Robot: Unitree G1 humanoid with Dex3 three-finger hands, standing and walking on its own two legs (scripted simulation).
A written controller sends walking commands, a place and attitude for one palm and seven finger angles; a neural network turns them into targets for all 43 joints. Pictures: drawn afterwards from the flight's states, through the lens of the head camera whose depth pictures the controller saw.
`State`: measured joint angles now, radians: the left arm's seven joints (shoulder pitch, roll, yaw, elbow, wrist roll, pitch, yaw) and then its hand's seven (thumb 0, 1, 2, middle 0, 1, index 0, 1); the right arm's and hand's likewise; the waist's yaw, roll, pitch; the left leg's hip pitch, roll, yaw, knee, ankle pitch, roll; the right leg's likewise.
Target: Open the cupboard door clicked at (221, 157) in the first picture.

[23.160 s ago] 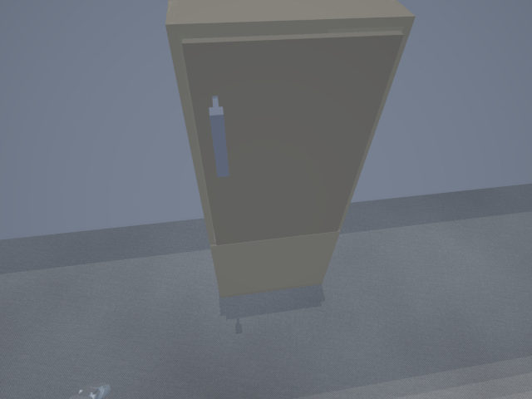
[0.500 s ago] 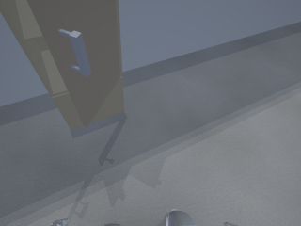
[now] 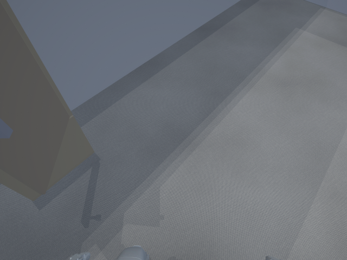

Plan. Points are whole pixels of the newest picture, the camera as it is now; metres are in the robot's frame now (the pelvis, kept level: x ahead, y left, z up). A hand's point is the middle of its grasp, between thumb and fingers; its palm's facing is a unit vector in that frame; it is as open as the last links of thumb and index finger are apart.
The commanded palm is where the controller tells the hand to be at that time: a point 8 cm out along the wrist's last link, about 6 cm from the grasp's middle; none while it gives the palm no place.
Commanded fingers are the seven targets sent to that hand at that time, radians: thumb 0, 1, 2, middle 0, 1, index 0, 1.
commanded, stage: walk to a spot facing it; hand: left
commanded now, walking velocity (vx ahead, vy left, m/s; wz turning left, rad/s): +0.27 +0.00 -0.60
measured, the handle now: out of the picture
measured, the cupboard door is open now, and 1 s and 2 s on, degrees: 43 43 43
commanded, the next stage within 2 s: turn to face it in 1.62 s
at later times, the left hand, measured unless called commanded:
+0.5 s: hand (149, 187) +0.32 +0.09 -0.17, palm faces -0.38 -0.90 -0.20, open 7.4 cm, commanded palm none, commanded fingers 0.00 0.90 0.90 -0.20 -0.30 -0.20 -0.30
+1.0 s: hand (160, 167) +0.40 +0.06 -0.19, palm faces -0.42 -0.89 -0.16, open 7.4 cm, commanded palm none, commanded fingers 0.00 0.90 0.90 -0.20 -0.30 -0.20 -0.30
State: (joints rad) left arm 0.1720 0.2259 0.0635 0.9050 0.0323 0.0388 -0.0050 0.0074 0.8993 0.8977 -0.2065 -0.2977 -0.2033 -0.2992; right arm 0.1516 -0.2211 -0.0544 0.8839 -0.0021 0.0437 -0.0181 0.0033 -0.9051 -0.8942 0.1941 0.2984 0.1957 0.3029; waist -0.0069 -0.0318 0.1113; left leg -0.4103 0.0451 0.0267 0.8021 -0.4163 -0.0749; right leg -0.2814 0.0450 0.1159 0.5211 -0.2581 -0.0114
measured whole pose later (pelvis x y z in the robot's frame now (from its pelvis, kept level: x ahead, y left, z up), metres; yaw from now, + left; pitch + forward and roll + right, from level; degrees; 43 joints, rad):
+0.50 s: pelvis +0.12 -0.05 -0.02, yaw -19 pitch +2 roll +0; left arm 0.07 0.23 0.07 0.89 0.04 -0.01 -0.07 0.01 0.90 0.90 -0.20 -0.30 -0.20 -0.30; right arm 0.47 -0.21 -0.03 1.01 -0.03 -0.01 -0.01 0.00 -0.90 -0.89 0.20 0.30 0.20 0.30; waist -0.05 0.01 0.09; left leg -0.09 0.19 0.26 0.67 -0.48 -0.08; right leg -0.42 -0.02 -0.12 0.62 -0.23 -0.06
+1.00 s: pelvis +0.34 -0.12 -0.01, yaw -31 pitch +0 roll +0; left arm 0.35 0.21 0.07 1.07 0.02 -0.03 -0.02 0.01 0.91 0.90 -0.20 -0.30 -0.20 -0.30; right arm 0.10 -0.17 -0.03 0.90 -0.04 -0.07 0.00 0.00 -0.90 -0.89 0.20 0.30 0.20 0.30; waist 0.04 -0.05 0.07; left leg -0.37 0.05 0.13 0.62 -0.25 0.03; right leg -0.26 0.04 0.03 1.01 -0.47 -0.04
